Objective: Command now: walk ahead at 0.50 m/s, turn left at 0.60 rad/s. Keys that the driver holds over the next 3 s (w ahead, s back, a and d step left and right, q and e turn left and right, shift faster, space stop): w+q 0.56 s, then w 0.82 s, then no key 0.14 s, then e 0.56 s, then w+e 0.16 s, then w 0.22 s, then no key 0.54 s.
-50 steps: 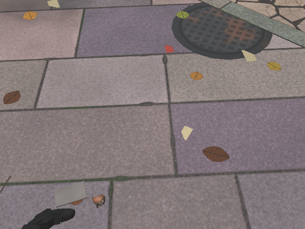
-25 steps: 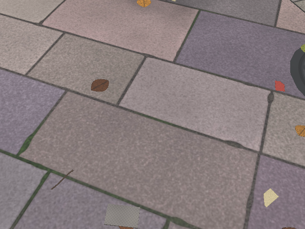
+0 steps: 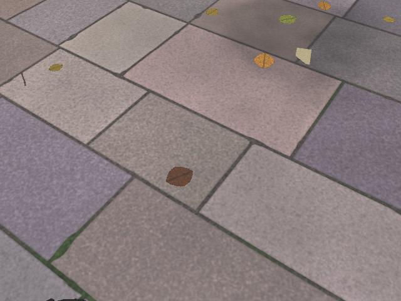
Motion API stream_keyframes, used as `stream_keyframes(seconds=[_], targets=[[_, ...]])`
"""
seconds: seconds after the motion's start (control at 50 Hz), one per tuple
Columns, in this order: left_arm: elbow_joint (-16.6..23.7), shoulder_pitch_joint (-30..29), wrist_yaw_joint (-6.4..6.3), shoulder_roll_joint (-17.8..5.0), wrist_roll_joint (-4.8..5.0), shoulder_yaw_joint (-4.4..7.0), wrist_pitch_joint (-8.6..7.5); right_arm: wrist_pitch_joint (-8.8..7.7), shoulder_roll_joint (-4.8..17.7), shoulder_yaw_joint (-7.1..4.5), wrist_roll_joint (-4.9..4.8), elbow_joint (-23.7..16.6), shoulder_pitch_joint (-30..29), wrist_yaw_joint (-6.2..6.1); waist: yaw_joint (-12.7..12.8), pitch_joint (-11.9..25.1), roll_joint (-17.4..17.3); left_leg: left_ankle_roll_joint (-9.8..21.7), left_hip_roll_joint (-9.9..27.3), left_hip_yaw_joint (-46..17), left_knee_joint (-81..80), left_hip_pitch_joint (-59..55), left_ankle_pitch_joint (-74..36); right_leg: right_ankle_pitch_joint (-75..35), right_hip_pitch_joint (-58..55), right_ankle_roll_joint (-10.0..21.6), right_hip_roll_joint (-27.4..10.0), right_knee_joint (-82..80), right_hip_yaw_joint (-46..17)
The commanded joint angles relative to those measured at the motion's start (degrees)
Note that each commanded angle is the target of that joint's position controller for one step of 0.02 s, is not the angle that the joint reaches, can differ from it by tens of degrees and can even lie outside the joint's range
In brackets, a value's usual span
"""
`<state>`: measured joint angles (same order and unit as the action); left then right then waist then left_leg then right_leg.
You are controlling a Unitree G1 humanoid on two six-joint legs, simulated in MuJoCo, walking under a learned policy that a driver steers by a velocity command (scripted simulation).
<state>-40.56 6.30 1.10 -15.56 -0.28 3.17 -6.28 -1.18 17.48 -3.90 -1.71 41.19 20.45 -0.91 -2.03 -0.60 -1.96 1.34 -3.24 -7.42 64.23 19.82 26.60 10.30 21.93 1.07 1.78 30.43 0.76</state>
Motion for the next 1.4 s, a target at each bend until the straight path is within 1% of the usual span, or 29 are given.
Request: stream_keyframes(seconds=[0.02,0.1,0.22,0.32,0.36,0.4,0.42,0.44,0.46,0.48,0.5,0.52,0.56,0.6,0.7,0.8,0.86,0.9,0.92,0.94,0.96,0.98,1.0,1.04,1.12,1.24,1.34,1.38,1.4], targets=[[0.92,5.59,-0.69,-5.69,-0.37,1.65,0.53,-0.67,7.32,-2.09,0.63,-6.59,-4.8,0.23,4.3,0.43,7.26,-0.7,7.86,-0.53,5.94,23.16,-6.23,7.3,-19.23,8.71,-18.07,-16.83,-21.68],[-0.88,5.48,-0.85,-6.94,-0.09,2.17,-0.31,0.26,3.32,-1.29,0.22,-7.71,-5.48,0.82,2.92,-0.88,7.46,-1.5,9.9,1.32,0.12,21.31,-10.97,-3.63,-14.79,9.76,-16.77,-21.25,-10.66],[-3.03,6.71,-1.17,-9.76,0.19,2.84,0.37,-0.58,1.75,-0.34,0.38,-9.3,-13.08,2.4,5.27,-2.11,5.33,-1.55,9.39,4.94,-17.73,19.66,-26.76,-13.62,-17.83,8.29,-15.24,-21.9,2.16],[-5.15,10.36,-1.24,-12.42,1.53,3.57,1.89,-0.65,1.95,-0.24,0.17,-12.24,-19.65,4.05,6.63,-4.33,5.32,1.17,7.57,9.01,-27.09,17.71,-23.97,-20.19,-24.62,6.57,-17.62,-19.44,6.67],[-5.17,10.13,-1.55,-14.27,2.12,4.13,2.62,-0.34,3.97,-1.27,0.58,-12.48,-17.45,4.2,4.11,-1.75,7.07,3.52,4.12,12.06,-28.25,11.87,-17.82,-39.07,-27.19,5.41,-17.81,-12.37,8.95],[-4.81,9.22,-2.01,-14.41,2.55,4.05,3.37,0.16,8.45,-3.97,0.51,-9.18,-3.66,3.56,-4.18,6.01,6.41,7.25,-0.61,13.95,-32.44,-7.86,-19.04,-48.69,-22.51,3.12,-15.67,6.84,11.9],[-3.95,10.3,-2.19,-11.68,1.02,2.89,3.12,0.83,12.69,-5.8,0.2,-6.81,6.01,2.38,-8.09,11.39,0.83,10.38,4.6,4.0,-33.01,-26.06,-19.32,-31.18,-8.24,0.66,-13.52,24.21,11.82],[-0.2,15.15,-1.37,-3.36,-1.19,0.13,1.68,0.21,18.99,-6.15,-0.22,-7.59,2.84,2.08,0.09,16.08,-14.47,20.93,19.34,-29.59,-38.73,-42.32,-9.28,22.58,17.07,-2.53,-1.54,43.93,6.53],[0.33,9.17,-0.59,-8.5,0.84,0.8,-0.37,-0.79,14.08,-4.73,0.14,-9.2,4.93,2.46,-4.91,22.6,-7.73,22.4,22.2,-40.3,-46.33,-44.18,-1.29,23.81,22.88,-1.84,-1.36,49.55,-5.81],[2.06,4.01,-0.19,-10.93,2.8,1.45,-1.36,-1.66,11.06,-3.72,0.65,-8.18,3.1,2.67,-5.26,13.88,-4.96,19.41,20.57,-31.89,-47.47,-38.5,-5.45,17.92,26.99,-0.82,-3.87,48.14,-5.74],[2.04,3.49,-0.44,-9.99,2.13,1.04,-1.9,-2.07,9.79,-3.23,0.54,-8.13,-0.08,2.63,-2.68,8.94,-0.76,17.47,18.02,-25.06,-47.43,-29.97,-11.21,12.92,24.61,-0.39,-6.25,42.94,-5.56],[1.37,3.67,-0.82,-9.98,0.58,1.24,-1.93,-2.08,8.29,-2.71,0.77,-8.62,-3.99,2.49,-0.22,5.84,0.81,16.08,15.8,-19.93,-47.8,-22.3,-17.85,10.21,20.75,-0.9,-7.79,38.02,-5.51],[0.89,5.62,-0.73,-10.18,-0.15,1.64,-0.69,-2.18,7.01,-2.08,1.72,-9.7,-7.42,2.04,2.86,4.25,-0.95,15.88,13.67,-15.8,-50.06,-13.96,-25.88,7.31,14.73,-2.02,-8.82,33.77,-5.67],[0.24,6.3,-0.66,-8.38,-0.52,1.18,0.45,-2.58,6.83,-1.88,1.49,-8.69,-7.29,1.46,3.46,3.44,-0.49,16.23,12.94,-11.35,-51.2,-9.65,-31.99,4.79,13.24,-3.84,-8.72,29.54,-3.99],[2.18,-3.46,-0.04,-4.73,-0.29,-0.47,0.55,-2.66,7.85,-1.85,1.22,-5.21,-3.37,0.38,-0.57,0.11,-1.52,12.06,8.71,-3.08,-52.11,-5.35,-28.26,-15.6,9.24,-4.99,-6.32,8.9,-2.17],[4.4,-9.68,1.1,-6.35,0.64,-0.16,-0.16,-2.51,8.46,-1.95,0.66,-1.6,1.61,0.56,-3.09,-2.54,-2.05,11.27,13.0,-7.02,-49.47,-13.2,-24.12,-16.23,10.92,-2.27,-4.89,0.27,-3.14],[4.45,-7.58,1.51,-7.47,0.52,0.39,-0.47,-1.67,8.74,-2.18,0.81,-0.33,2.07,0.31,-1.47,-2.28,-3.7,9.89,15.44,-9.05,-45.67,-19.12,-31.56,-8.61,9.7,0.4,-4.06,-1.71,-2.5],[1.91,2.18,1.03,-9.92,0.14,1.9,-0.72,-1.19,7.91,-1.74,1.0,-0.52,0.51,0.26,3.9,3.95,-3.18,7.55,11.53,-5.85,-34.19,-18.62,-47.11,-8.66,-4.74,3.38,-1.99,-3.75,0.11],[0.59,11.64,0.73,-12.78,-0.46,2.68,-0.79,-1.09,5.93,-0.73,1.82,-1.7,0.32,0.13,7.88,12.63,0.27,5.4,8.17,-3.12,-19.61,-10.6,-39.91,-11.78,-20.85,7.06,-9.45,-0.94,-7.5],[-1.3,17.89,0.79,-17.09,-0.68,4.1,-0.19,-1.96,1.4,0.57,0.82,-1.88,8.54,0.31,6.07,21.32,16.09,0.25,-1.24,1.69,2.41,11.26,-11.21,1.23,-42.33,16.56,-21.84,-4.88,-32.93],[-1.93,19.2,1.25,-12.25,0.99,2.8,0.01,-2.67,4.31,0.39,0.64,-1.47,6.73,0.46,7.61,20.6,16.07,0.15,-1.39,-3.13,8.44,19.84,6.29,13.69,-43.69,16.44,-23.31,-12.73,-44.45],[-1.51,15.36,0.96,-9.69,1.28,1.97,0.27,-2.93,7.82,-0.66,-0.33,-2.54,0.57,0.71,7.91,11.34,10.49,0.42,2.02,-2.57,11.07,24.38,2.35,17.76,-36.67,13.77,-22.14,-13.83,-37.08],[-0.71,11.41,0.7,-8.88,0.64,1.55,0.72,-3.13,7.69,-0.48,0.0,-3.58,-3.62,0.67,6.68,6.2,5.95,0.59,4.97,0.33,9.07,23.74,-2.4,13.95,-28.69,12.14,-19.92,-14.81,-30.43],[-0.45,7.78,0.6,-6.8,-0.45,0.66,0.69,-3.13,6.33,-0.71,1.17,-3.87,-5.24,0.71,3.62,1.07,5.84,0.29,8.59,1.45,2.36,19.51,-8.26,3.66,-17.45,11.56,-15.98,-17.84,-22.34],[-1.73,8.11,0.34,-7.87,0.37,0.92,0.04,-2.31,3.07,0.05,1.47,-3.43,-4.82,0.61,2.07,0.47,6.81,-1.63,10.04,3.46,-5.57,17.59,-12.42,-8.29,-13.06,12.97,-14.2,-21.63,-14.31],[-4.2,12.42,-0.49,-10.09,1.17,1.45,1.01,-3.49,0.83,1.15,1.3,-5.68,-16.11,1.58,5.89,-1.51,5.43,-2.49,8.27,6.21,-27.01,14.79,-30.39,-13.15,-14.11,10.44,-11.42,-22.59,-5.7],[-6.87,16.46,-0.86,-11.07,1.66,1.84,2.55,-4.17,1.92,0.91,0.69,-7.88,-22.2,3.08,6.87,-3.23,5.85,-0.41,6.71,6.05,-34.15,15.28,-28.15,-14.98,-22.16,9.46,-15.46,-19.37,-7.03],[-7.25,15.9,-1.2,-11.94,1.72,2.2,3.17,-4.32,3.29,0.39,0.84,-7.57,-20.22,3.37,4.87,-1.86,6.58,1.2,5.62,6.73,-35.69,11.58,-23.9,-22.07,-24.97,8.35,-16.38,-15.7,-7.04],[-7.07,14.44,-1.42,-12.24,1.64,2.23,3.53,-4.42,4.61,-0.36,1.36,-6.34,-15.81,3.23,1.9,0.63,6.83,2.41,3.83,8.17,-37.63,4.9,-23.91,-32.82,-25.04,7.03,-14.8,-9.71,-5.55]])
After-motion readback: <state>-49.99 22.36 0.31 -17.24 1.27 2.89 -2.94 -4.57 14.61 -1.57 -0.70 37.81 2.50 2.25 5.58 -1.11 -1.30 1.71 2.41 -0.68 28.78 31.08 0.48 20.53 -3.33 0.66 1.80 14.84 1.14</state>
